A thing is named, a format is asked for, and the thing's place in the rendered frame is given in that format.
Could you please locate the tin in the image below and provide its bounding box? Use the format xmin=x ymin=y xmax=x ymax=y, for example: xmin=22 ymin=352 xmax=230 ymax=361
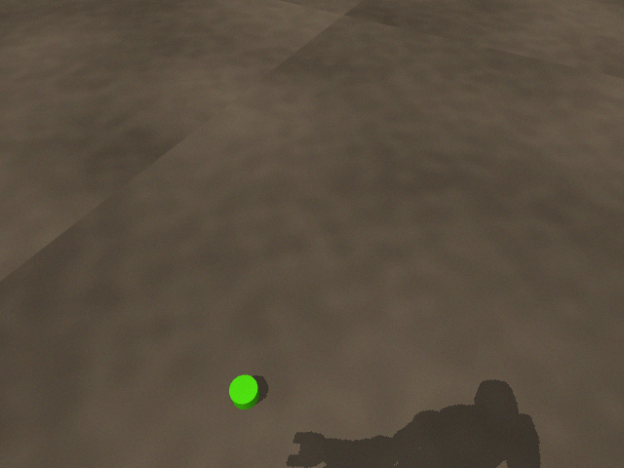
xmin=229 ymin=374 xmax=259 ymax=410

